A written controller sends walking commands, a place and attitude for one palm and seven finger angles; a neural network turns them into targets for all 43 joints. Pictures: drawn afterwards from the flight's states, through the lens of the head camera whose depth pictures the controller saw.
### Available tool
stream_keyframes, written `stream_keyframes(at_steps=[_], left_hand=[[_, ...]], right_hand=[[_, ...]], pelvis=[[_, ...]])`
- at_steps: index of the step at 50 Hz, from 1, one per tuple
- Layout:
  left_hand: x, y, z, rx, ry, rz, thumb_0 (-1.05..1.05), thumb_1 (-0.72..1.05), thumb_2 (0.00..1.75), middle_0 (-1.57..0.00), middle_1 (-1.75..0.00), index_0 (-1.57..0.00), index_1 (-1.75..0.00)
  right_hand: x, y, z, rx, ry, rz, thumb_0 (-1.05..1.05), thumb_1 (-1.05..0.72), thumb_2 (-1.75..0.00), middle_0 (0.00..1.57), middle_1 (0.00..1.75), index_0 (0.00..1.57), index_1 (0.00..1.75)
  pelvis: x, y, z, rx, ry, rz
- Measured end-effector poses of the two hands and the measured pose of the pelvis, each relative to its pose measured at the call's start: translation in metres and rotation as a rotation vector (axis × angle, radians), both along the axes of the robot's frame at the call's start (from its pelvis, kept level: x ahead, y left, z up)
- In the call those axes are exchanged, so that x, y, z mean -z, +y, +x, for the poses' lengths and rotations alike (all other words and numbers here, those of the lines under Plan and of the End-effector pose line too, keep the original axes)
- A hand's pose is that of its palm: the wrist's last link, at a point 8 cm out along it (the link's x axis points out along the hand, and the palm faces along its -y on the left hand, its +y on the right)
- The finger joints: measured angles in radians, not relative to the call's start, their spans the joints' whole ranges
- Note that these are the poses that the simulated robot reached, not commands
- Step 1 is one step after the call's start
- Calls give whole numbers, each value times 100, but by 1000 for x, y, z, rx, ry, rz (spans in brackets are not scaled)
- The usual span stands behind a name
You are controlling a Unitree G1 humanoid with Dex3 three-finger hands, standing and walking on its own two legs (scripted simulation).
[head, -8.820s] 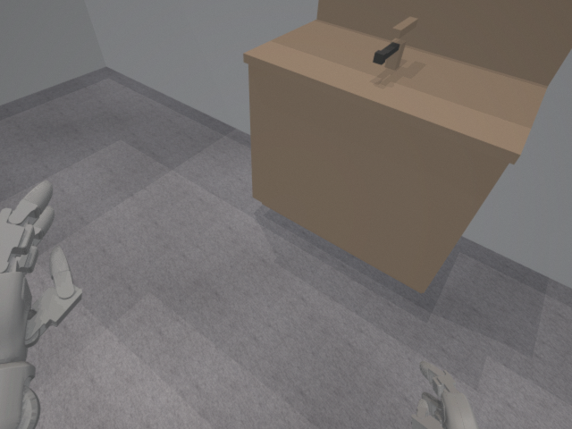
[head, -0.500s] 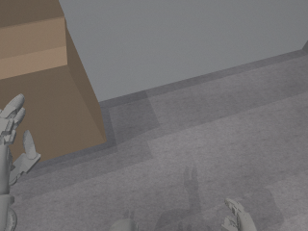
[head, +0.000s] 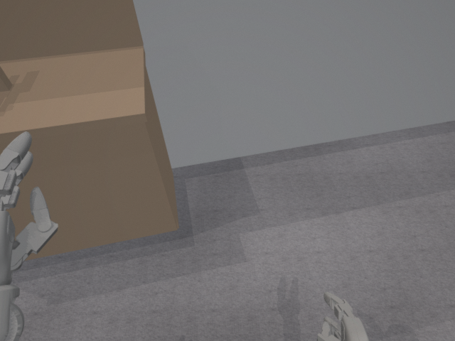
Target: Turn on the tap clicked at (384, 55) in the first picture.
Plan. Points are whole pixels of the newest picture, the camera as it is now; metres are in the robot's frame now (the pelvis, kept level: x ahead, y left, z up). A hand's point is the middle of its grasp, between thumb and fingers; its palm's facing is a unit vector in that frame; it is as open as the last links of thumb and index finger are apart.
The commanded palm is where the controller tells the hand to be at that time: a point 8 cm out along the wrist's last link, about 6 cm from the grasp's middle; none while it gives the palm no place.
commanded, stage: take the last steps up to it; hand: left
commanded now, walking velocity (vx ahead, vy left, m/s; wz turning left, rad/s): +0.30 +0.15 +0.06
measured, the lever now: out of the picture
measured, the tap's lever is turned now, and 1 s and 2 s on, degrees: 0 0 0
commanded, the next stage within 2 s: come to a stop and stand still in 1.04 s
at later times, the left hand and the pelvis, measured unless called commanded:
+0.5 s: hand (28, 152) +0.33 +0.33 +0.19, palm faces +0.36 -0.80 -0.48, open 7.4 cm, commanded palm +0.27 +0.37 +0.19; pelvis +0.10 +0.10 +0.00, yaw -1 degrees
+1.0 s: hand (26, 131) +0.39 +0.37 +0.18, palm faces +0.36 -0.81 -0.46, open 7.4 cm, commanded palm +0.33 +0.43 +0.19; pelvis +0.18 +0.15 +0.01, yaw +1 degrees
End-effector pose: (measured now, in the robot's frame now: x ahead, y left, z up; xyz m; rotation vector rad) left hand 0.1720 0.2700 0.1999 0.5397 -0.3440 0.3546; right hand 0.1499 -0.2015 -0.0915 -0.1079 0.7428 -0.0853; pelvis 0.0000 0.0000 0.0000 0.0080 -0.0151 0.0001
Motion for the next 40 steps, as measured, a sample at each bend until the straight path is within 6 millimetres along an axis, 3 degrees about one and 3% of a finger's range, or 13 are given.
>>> stream_keyframes(at_steps=[5, 12, 17, 20, 26, 32, 36, 40], left_hand=[[-1, 5, 15, 6, 9, 22, 1, 89, 90, -21, -31, -21, -30], [14, 40, 40, -37, 134, -11, 1, 89, 90, -21, -31, -21, -30], [10, 65, 69, 21, 63, -2, 1, 89, 90, -21, -31, -21, -30], [4, 82, 92, 60, -14, 44, 1, 89, 90, -21, -31, -21, -30], [-8, 101, 128, 75, -10, 59, 1, 89, 90, -21, -31, -21, -30], [-16, 93, 143, 83, 38, 89, 1, 89, 90, -21, -30, -21, -30], [-10, 96, 152, 37, 59, 121, 1, 89, 90, -21, -31, -21, -30], [0, 115, 159, -35, 89, 52, 1, 89, 90, -21, -31, -22, -30]], right_hand=[[16, 15, 23, -59, 75, 23, 1, -90, -90, 21, 30, 20, 30], [-1, 7, 42, -38, 154, -75, 1, -91, -90, 21, 30, 20, 30], [-8, 11, 67, 1, 126, -189, 1, -91, -90, 21, 30, 20, 30], [-10, 26, 85, 62, 79, -186, 1, -91, -90, 20, 30, 20, 30], [-16, 73, 108, 81, 26, -63, 1, -91, -90, 20, 30, 19, 30], [1, 100, 126, 45, 44, 18, 1, -91, -90, 21, 30, 20, 30], [25, 101, 141, 11, 94, 26, 1, -90, -90, 21, 30, 20, 30], [22, 93, 154, -8, 138, -7, 1, -91, -90, 21, 30, 20, 30]], pelvis=[[2, 7, 12, -30, 1, -13], [-13, 31, 41, -27, 37, 20], [-2, 67, 69, -17, 29, 5], [4, 83, 79, 1, 6, 14], [-5, 97, 105, 21, 27, -12], [-5, 103, 135, 16, 32, 1], [6, 103, 151, -13, 12, -6], [-1, 109, 160, -17, -2, 15]])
